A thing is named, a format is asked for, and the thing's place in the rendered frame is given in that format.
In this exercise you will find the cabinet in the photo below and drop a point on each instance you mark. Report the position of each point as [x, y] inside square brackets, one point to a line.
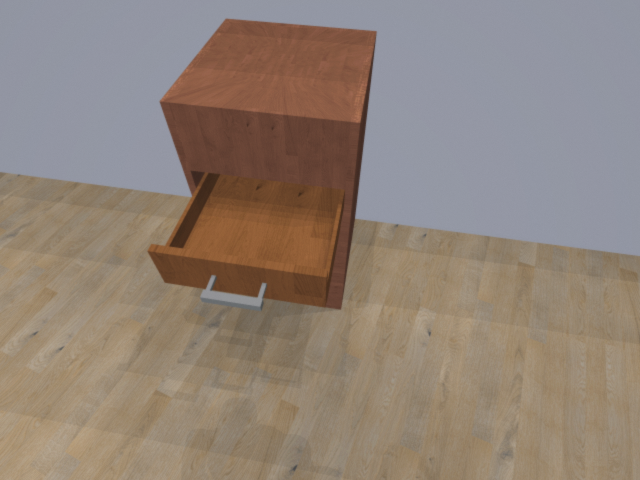
[280, 102]

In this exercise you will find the handle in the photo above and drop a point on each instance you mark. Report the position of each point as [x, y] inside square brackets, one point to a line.
[232, 300]

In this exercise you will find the drawer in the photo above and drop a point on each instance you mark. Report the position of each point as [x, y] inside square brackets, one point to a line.
[248, 231]

